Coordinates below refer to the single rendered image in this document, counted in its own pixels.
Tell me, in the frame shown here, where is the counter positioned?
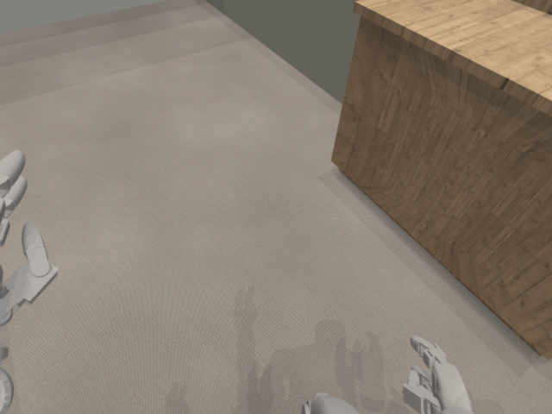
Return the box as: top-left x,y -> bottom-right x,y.
331,0 -> 552,360

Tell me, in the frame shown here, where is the left robot hand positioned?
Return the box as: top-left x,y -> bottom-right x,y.
0,149 -> 58,327

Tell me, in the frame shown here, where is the right robot hand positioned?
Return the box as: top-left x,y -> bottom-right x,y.
403,336 -> 473,414

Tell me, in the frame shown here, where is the robot right thigh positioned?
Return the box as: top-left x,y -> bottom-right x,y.
301,396 -> 359,414

